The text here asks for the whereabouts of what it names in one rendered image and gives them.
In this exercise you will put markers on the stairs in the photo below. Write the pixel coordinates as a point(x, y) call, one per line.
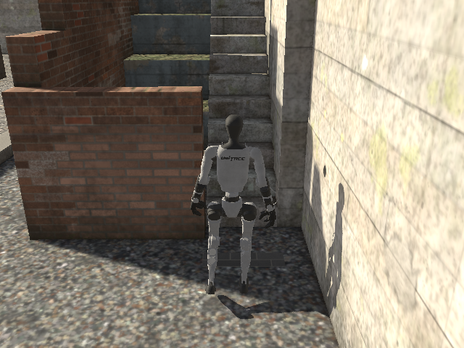
point(239, 85)

